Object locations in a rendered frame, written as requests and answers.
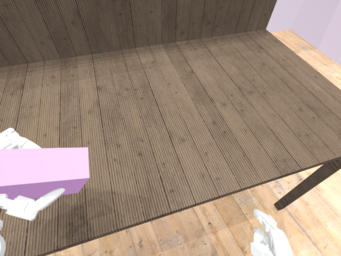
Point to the right robot hand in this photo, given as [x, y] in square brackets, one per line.
[273, 244]

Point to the table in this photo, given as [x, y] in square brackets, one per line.
[180, 103]

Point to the sponge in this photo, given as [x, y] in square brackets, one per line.
[35, 172]

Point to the left robot hand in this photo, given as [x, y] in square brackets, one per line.
[24, 207]

